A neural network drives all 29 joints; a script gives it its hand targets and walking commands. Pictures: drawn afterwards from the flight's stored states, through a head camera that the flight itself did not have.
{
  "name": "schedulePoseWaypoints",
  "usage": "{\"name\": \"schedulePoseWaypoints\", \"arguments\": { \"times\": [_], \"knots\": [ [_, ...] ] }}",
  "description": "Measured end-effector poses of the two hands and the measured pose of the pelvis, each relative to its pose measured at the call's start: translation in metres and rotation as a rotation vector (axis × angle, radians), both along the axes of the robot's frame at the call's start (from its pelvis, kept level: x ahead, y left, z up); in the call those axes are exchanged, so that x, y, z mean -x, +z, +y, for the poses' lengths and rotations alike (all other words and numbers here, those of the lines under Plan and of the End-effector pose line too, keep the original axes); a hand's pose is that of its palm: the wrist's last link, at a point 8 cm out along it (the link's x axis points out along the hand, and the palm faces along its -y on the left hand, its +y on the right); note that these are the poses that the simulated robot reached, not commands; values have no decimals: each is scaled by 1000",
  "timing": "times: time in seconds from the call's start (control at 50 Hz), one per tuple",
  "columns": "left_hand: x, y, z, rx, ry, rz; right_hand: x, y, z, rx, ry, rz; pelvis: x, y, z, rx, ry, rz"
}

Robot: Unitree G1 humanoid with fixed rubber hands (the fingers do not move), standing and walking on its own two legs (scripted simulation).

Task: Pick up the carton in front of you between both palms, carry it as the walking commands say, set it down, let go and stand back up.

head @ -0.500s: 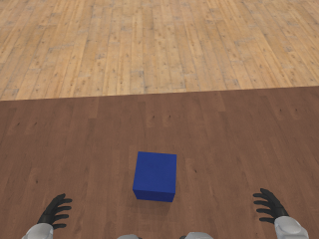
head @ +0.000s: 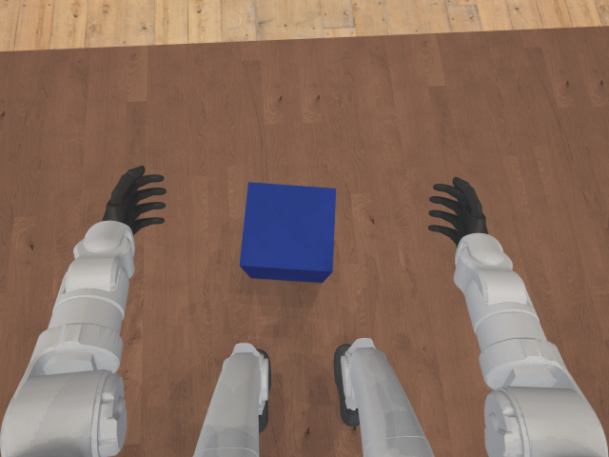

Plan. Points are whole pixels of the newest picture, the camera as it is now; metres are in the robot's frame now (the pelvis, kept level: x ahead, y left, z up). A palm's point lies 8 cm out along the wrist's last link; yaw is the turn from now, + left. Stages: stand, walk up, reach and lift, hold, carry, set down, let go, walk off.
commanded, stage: reach and lift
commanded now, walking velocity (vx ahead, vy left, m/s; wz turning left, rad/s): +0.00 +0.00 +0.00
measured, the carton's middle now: (289, 237) +0.48 +0.02 -0.56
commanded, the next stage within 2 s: none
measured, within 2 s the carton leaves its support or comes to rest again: neither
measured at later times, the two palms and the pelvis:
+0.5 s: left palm (175, 169) +0.52 +0.20 -0.18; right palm (404, 185) +0.48 -0.17 -0.18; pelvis -0.01 +0.01 -0.05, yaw -1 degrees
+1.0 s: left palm (206, 219) +0.50 +0.20 -0.41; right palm (374, 228) +0.47 -0.18 -0.41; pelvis -0.06 +0.00 -0.26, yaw -2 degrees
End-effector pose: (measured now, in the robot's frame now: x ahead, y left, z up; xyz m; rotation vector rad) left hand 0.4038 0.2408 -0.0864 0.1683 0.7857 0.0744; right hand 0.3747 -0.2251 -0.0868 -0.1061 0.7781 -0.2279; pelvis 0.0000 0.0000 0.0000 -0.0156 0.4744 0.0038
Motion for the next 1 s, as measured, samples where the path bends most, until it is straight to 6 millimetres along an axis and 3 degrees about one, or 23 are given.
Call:
{"name": "schedulePoseWaypoints", "arguments": {
  "times": [0.2, 0.28, 0.36, 0.46, 0.54, 0.66, 0.78, 0.9, 1.0],
  "knots": [
    [-74, -18, -22, 68, -15, -87, -70, -21, 34, -47, -25, -93, 36, -29, 5, 7, 5, 142],
    [-99, -28, -30, 83, -25, -113, -93, -31, 46, -59, -29, -121, 39, -37, 6, 11, 9, 198],
    [-113, -43, -35, 88, -29, -126, -105, -46, 50, -59, -29, -131, 33, -37, 8, 16, 11, 252],
    [-116, -73, -37, 91, -17, -117, -107, -74, 51, -62, -33, -123, 19, -44, 9, 20, 9, 330],
    [-112, -109, -39, 89, -1, -98, -105, -109, 50, -66, -34, -106, 10, -64, 8, 21, 5, 394],
    [-101, -183, -41, 79, 18, -74, -97, -180, 46, -64, -34, -82, 8, -114, 5, 23, -5, 456],
    [-94, -254, -38, 64, 21, -90, -92, -250, 42, -62, -20, -88, 22, -175, 0, 22, -12, 445],
    [-94, -299, -35, 65, 25, -111, -91, -297, 43, -69, -16, -101, 42, -229, -2, 23, -15, 368],
    [-95, -329, -38, 73, 30, -94, -94, -327, 48, -74, -15, -80, 56, -259, -3, 24, -14, 305]
  ]
}}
